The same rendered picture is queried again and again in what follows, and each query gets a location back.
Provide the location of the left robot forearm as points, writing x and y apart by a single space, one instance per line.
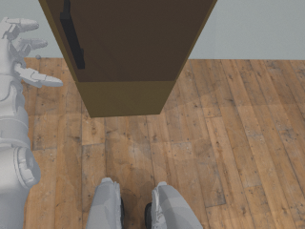
14 120

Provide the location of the robot left thigh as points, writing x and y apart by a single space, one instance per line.
106 199

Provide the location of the robot left hand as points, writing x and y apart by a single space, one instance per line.
11 54

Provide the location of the cupboard door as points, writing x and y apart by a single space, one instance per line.
131 40

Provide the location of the robot left upper arm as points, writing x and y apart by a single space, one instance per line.
19 171

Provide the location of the handle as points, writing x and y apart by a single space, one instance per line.
69 30

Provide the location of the right robot shin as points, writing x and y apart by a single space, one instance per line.
158 219

